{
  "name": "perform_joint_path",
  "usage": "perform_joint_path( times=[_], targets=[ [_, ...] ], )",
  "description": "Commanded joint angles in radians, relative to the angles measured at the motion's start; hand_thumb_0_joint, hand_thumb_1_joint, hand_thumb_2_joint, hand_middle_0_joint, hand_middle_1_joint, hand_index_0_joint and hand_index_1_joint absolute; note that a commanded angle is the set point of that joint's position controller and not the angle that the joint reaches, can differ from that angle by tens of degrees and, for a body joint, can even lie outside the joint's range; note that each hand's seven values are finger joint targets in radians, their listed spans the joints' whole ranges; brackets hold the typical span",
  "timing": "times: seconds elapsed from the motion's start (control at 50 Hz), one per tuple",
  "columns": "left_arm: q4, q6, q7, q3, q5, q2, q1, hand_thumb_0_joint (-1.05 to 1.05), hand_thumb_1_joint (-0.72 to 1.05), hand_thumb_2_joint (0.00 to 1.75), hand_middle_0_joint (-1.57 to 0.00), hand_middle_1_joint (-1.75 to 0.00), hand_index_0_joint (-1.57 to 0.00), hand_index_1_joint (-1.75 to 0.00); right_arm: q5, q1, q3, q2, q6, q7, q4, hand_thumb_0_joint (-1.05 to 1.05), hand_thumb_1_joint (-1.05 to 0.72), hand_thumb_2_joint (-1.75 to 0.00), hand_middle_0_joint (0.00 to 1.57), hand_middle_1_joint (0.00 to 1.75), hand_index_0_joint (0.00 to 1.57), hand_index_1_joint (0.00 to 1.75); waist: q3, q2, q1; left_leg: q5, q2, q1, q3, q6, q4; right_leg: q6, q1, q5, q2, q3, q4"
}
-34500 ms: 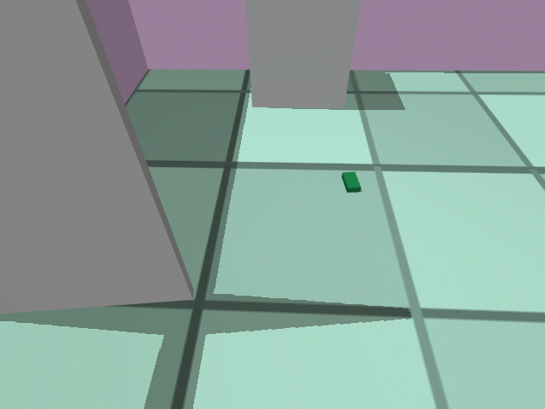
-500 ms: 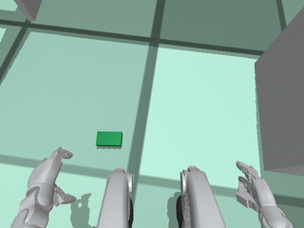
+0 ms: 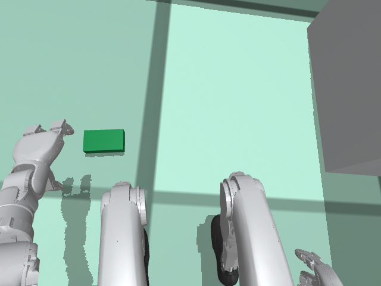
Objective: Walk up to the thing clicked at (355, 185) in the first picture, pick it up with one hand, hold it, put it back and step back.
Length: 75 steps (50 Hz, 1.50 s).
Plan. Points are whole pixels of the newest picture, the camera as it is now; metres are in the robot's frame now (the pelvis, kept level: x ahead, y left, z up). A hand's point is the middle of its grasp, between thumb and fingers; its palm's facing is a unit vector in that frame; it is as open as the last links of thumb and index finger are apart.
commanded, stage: rise first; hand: left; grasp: from above
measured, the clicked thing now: (104, 141) +0.50 +0.25 -0.37
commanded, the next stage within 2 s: none
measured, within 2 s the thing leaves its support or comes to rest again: neither
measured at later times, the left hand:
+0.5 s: hand (67, 149) +0.43 +0.30 -0.21, palm faces -0.48 -0.03 -0.88, open 13.8 cm
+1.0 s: hand (74, 144) +0.45 +0.29 -0.24, palm faces -0.47 -0.04 -0.88, open 13.7 cm
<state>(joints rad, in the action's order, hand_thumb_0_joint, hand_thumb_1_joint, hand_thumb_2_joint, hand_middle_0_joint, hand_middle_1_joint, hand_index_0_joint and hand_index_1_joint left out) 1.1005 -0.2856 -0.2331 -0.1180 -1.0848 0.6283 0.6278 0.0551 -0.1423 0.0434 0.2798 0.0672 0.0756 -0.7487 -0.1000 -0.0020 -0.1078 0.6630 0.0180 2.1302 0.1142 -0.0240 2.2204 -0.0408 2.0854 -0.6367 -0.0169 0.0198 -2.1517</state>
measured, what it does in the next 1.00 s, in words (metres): lowers itself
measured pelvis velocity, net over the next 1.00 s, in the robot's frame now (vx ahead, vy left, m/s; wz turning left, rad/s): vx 0.02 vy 0.00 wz -0.03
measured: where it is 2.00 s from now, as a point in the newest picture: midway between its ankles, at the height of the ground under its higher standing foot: (182, 268)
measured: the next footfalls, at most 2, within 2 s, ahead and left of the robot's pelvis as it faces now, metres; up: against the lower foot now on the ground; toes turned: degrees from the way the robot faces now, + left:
none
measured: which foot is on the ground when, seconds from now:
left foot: down 0.00-1.00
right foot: down 0.00-1.00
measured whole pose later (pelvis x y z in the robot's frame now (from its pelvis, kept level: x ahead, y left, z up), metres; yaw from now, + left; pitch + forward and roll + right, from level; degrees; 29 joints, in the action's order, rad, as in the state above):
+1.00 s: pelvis +0.02 +0.00 -0.06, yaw -2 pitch +34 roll -7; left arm 1.42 -0.30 -0.43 -0.13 -1.31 0.74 0.88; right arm 0.17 -0.11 -0.02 0.27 0.04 0.14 -0.78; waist -0.04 0.02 -0.21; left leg 0.71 0.00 2.31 0.15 -0.03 2.43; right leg -0.06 2.26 -0.68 -0.01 0.03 -2.34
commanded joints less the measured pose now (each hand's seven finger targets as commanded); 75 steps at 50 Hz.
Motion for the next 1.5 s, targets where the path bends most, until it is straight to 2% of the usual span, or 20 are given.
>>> perform_joint_path(
  times=[0.0, 0.1, 0.16, 0.24, 0.28, 0.3, 0.32, 0.34, 0.42, 0.68, 0.98, 1.08, 1.2, 1.22, 1.26, 1.3, 1.34, 1.38, 1.4, 1.48],
  targets=[
    [-0.083, -0.003, -0.095, -0.050, -0.051, 0.292, 0.316, 0.00, -0.50, 0.99, -0.11, -0.94, -0.11, -0.94, 0.012, -0.135, 0.065, 0.214, 0.006, 0.001, 0.051, 0.00, -0.90, -0.90, 0.20, 0.30, 0.20, 0.30, -0.637, -0.200, 0.001, -0.047, -0.028, -0.483, -0.073, 0.038, -0.270, 0.076, -0.224, 0.041, 0.024, 0.101, 0.200],
    [-0.014, 0.013, -0.121, -0.012, -0.093, 0.274, 0.374, 0.00, -0.49, 0.98, -0.13, -0.91, -0.12, -0.92, 0.030, -0.147, 0.061, 0.214, -0.004, 0.010, 0.030, 0.00, -0.90, -0.90, 0.20, 0.30, 0.20, 0.30, -0.612, -0.222, -0.026, -0.063, -0.031, -0.464, -0.073, 0.040, -0.237, 0.074, -0.187, 0.063, 0.021, 0.108, 0.170],
    [0.006, 0.018, -0.130, -0.021, -0.124, 0.308, 0.411, 0.00, -0.49, 0.98, -0.11, -0.93, -0.11, -0.93, 0.036, -0.155, 0.058, 0.224, -0.011, 0.016, 0.027, 0.00, -0.90, -0.90, 0.20, 0.30, 0.20, 0.30, -0.632, -0.238, -0.033, -0.093, -0.032, -0.464, -0.066, 0.038, -0.219, 0.074, -0.174, 0.089, 0.020, 0.111, 0.144],
    [0.049, 0.012, -0.137, -0.001, -0.150, 0.288, 0.435, 0.00, -0.48, 0.97, -0.11, -0.93, -0.12, -0.93, 0.045, -0.153, 0.053, 0.221, -0.018, 0.025, 0.022, 0.00, -0.90, -0.90, 0.20, 0.30, 0.20, 0.30, -0.602, -0.237, -0.053, -0.089, -0.033, -0.442, -0.061, 0.040, -0.203, 0.073, -0.146, 0.089, 0.019, 0.117, 0.126],
    [0.051, 0.006, -0.147, -0.015, -0.166, 0.316, 0.446, 0.00, -0.48, 0.96, -0.11, -0.95, -0.12, -0.94, 0.049, -0.156, 0.053, 0.226, -0.021, 0.027, 0.018, 0.00, -0.90, -0.90, 0.20, 0.30, 0.20, 0.30, -0.632, -0.236, -0.045, -0.115, -0.033, -0.451, -0.065, 0.041, -0.184, 0.074, -0.153, 0.110, 0.020, 0.114, 0.117],
    [0.077, 0.004, -0.149, -0.003, -0.173, 0.292, 0.430, 0.00, -0.48, 0.96, -0.10, -0.95, -0.12, -0.94, 0.052, -0.159, 0.049, 0.223, -0.022, 0.030, 0.016, 0.00, -0.90, -0.90, 0.20, 0.30, 0.20, 0.30, -0.621, -0.230, -0.054, -0.126, -0.035, -0.438, -0.067, 0.041, -0.172, 0.071, -0.150, 0.118, 0.021, 0.116, 0.109],
    [0.064, -0.003, -0.154, -0.007, -0.178, 0.306, 0.458, 0.00, -0.48, 0.96, -0.11, -0.95, -0.12, -0.94, 0.055, -0.161, 0.044, 0.222, -0.023, 0.034, 0.016, 0.00, -0.90, -0.90, 0.20, 0.30, 0.20, 0.30, -0.629, -0.243, -0.059, -0.137, -0.038, -0.428, -0.070, 0.043, -0.163, 0.069, -0.160, 0.127, 0.021, 0.116, 0.104],
    [0.075, -0.005, -0.159, -0.022, -0.183, 0.319, 0.448, 0.00, -0.48, 0.96, -0.11, -0.96, -0.12, -0.94, 0.057, -0.159, 0.047, 0.226, -0.024, 0.035, 0.013, 0.00, -0.90, -0.90, 0.20, 0.30, 0.20, 0.30, -0.636, -0.232, -0.049, -0.147, -0.036, -0.438, -0.067, 0.042, -0.161, 0.071, -0.155, 0.134, 0.021, 0.115, 0.098],
    [0.115, -0.025, -0.176, -0.010, -0.209, 0.316, 0.486, 0.00, -0.47, 0.95, -0.11, -0.96, -0.13, -0.94, 0.069, -0.164, 0.043, 0.222, -0.028, 0.040, 0.005, 0.00, -0.90, -0.90, 0.20, 0.30, 0.20, 0.30, -0.609, -0.219, -0.075, -0.124, -0.036, -0.402, -0.074, 0.048, -0.131, 0.069, -0.129, 0.118, 0.026, 0.119, 0.089],
    [0.168, -0.029, -0.240, -0.047, -0.220, 0.363, 0.523, 0.00, -0.47, 0.94, -0.11, -0.97, -0.13, -0.95, 0.103, -0.172, 0.026, 0.228, -0.023, 0.050, -0.012, 0.00, -0.90, -0.90, 0.20, 0.30, 0.20, 0.30, -0.635, -0.228, -0.089, -0.143, -0.039, -0.355, -0.092, 0.055, -0.071, 0.066, -0.140, 0.143, 0.030, 0.117, 0.050],
    [0.191, -0.012, -0.229, -0.043, -0.204, 0.381, 0.501, 0.00, -0.45, 0.92, -0.13, -0.95, -0.15, -0.93, 0.116, -0.171, 0.008, 0.232, -0.024, 0.056, -0.013, 0.00, -0.90, -0.90, 0.20, 0.30, 0.20, 0.30, -0.617, -0.234, -0.089, -0.148, -0.040, -0.307, -0.090, 0.056, -0.044, 0.069, -0.167, 0.162, 0.037, 0.120, 0.038],
    [0.161, -0.019, -0.229, -0.048, -0.203, 0.383, 0.510, 0.00, -0.48, 0.96, -0.10, -0.96, -0.12, -0.95, 0.117, -0.187, 0.007, 0.241, -0.028, 0.060, -0.015, 0.00, -0.90, -0.90, 0.20, 0.30, 0.20, 0.30, -0.641, -0.254, -0.104, -0.206, -0.037, -0.354, -0.084, 0.050, -0.029, 0.066, -0.173, 0.213, 0.036, 0.125, 0.023],
    [0.196, -0.029, -0.240, -0.043, -0.215, 0.388, 0.525, 0.00, -0.48, 0.96, -0.13, -0.94, -0.13, -0.94, 0.121, -0.174, 0.000, 0.239, -0.031, 0.061, -0.014, 0.00, -0.90, -0.90, 0.20, 0.30, 0.20, 0.30, -0.603, -0.239, -0.110, -0.161, -0.037, -0.308, -0.083, 0.054, -0.020, 0.068, -0.155, 0.178, 0.042, 0.125, 0.028],
    [0.201, -0.029, -0.245, -0.049, -0.216, 0.391, 0.524, 0.00, -0.53, 1.03, -0.15, -0.89, -0.11, -0.94, 0.123, -0.179, 0.000, 0.243, -0.030, 0.061, -0.015, 0.00, -0.90, -0.90, 0.20, 0.30, 0.20, 0.30, -0.599, -0.250, -0.110, -0.155, -0.038, -0.308, -0.083, 0.053, -0.025, 0.068, -0.149, 0.168, 0.041, 0.127, 0.028],
    [0.212, -0.029, -0.254, -0.040, -0.217, 0.377, 0.531, 0.00, -0.49, 0.97, -0.14, -0.93, -0.13, -0.94, 0.124, -0.171, -0.004, 0.248, -0.029, 0.061, -0.014, 0.00, -0.90, -0.90, 0.20, 0.30, 0.20, 0.30, -0.592, -0.281, -0.112, -0.151, -0.036, -0.335, -0.076, 0.047, -0.041, 0.067, -0.113, 0.156, 0.041, 0.138, 0.017],
    [0.220, -0.031, -0.256, -0.015, -0.229, 0.360, 0.559, 0.00, -0.48, 0.97, -0.13, -0.94, -0.12, -0.94, 0.124, -0.169, -0.005, 0.249, -0.027, 0.062, -0.015, 0.00, -0.90, -0.90, 0.20, 0.30, 0.20, 0.30, -0.583, -0.280, -0.136, -0.137, -0.033, -0.337, -0.068, 0.046, -0.036, 0.069, -0.094, 0.148, 0.043, 0.146, 0.013],
    [0.235, -0.026, -0.261, -0.024, -0.238, 0.374, 0.542, 0.00, -0.48, 0.97, -0.14, -0.94, -0.13, -0.94, 0.125, -0.171, -0.008, 0.252, -0.026, 0.063, -0.016, 0.00, -0.90, -0.90, 0.20, 0.30, 0.20, 0.30, -0.584, -0.275, -0.128, -0.143, -0.036, -0.335, -0.070, 0.047, -0.035, 0.067, -0.103, 0.153, 0.043, 0.146, 0.015],
    [0.253, -0.019, -0.268, -0.034, -0.232, 0.388, 0.555, 0.00, -0.48, 0.97, -0.14, -0.93, -0.13, -0.94, 0.126, -0.172, -0.011, 0.257, -0.020, 0.064, -0.012, 0.00, -0.90, -0.90, 0.20, 0.30, 0.20, 0.30, -0.572, -0.280, -0.132, -0.143, -0.033, -0.336, -0.068, 0.048, -0.030, 0.065, -0.090, 0.155, 0.039, 0.147, 0.006],
    [0.256, -0.018, -0.268, -0.017, -0.232, 0.368, 0.564, 0.00, -0.49, 0.98, -0.13, -0.94, -0.13, -0.94, 0.129, -0.170, -0.015, 0.252, -0.016, 0.065, -0.014, 0.00, -0.90, -0.90, 0.20, 0.30, 0.20, 0.30, -0.559, -0.282, -0.147, -0.135, -0.034, -0.324, -0.069, 0.050, -0.026, 0.064, -0.090, 0.152, 0.041, 0.146, 0.009],
    [0.274, -0.013, -0.277, -0.033, -0.239, 0.399, 0.571, 0.00, -0.47, 0.96, -0.14, -0.94, -0.14, -0.94, 0.133, -0.170, -0.024, 0.261, -0.009, 0.069, -0.010, 0.00, -0.90, -0.90, 0.20, 0.30, 0.20, 0.30, -0.556, -0.300, -0.149, -0.129, -0.034, -0.323, -0.060, 0.048, -0.038, 0.062, -0.078, 0.144, 0.042, 0.157, -0.002]
  ],
)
